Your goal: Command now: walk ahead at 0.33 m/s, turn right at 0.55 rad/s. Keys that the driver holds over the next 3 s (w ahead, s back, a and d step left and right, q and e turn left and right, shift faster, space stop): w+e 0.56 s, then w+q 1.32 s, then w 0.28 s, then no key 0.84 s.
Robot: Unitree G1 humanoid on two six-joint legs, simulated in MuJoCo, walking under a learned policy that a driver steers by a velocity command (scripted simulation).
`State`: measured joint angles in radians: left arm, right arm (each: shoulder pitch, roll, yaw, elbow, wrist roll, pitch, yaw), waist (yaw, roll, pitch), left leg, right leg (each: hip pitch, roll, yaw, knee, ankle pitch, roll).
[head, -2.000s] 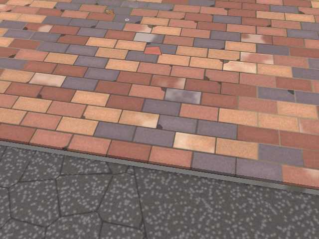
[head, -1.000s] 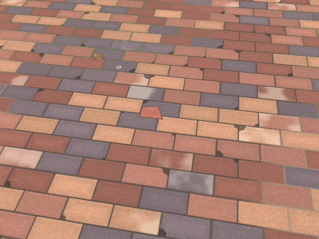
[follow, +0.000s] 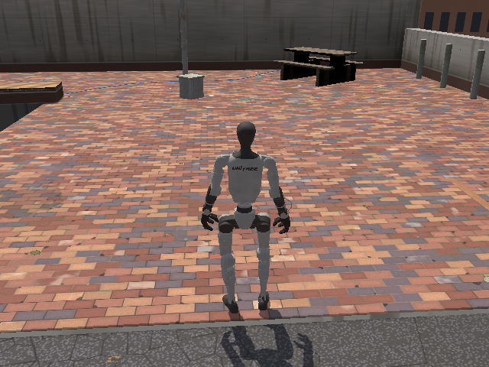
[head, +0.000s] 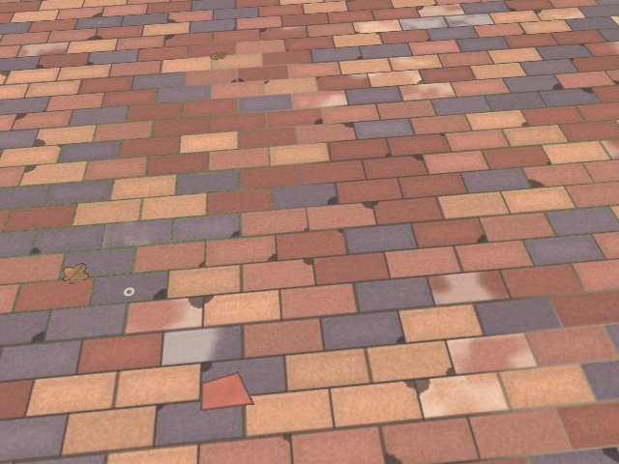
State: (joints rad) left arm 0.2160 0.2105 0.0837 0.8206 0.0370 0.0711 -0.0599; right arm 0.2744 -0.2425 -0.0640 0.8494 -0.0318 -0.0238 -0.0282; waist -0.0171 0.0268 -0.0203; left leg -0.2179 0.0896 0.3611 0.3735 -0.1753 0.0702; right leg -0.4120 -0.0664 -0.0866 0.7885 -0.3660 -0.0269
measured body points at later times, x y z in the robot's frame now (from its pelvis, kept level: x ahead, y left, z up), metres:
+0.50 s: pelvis +0.19 -0.05 -0.02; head +0.23 -0.07 +0.43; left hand +0.23 +0.22 -0.14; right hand +0.34 -0.34 -0.11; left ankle +0.37 +0.02 -0.72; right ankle +0.00 -0.11 -0.75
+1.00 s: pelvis +0.45 -0.15 -0.02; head +0.47 -0.16 +0.43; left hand +0.73 +0.00 -0.09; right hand +0.34 -0.39 -0.15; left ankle +0.39 +0.01 -0.74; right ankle +0.52 -0.27 -0.75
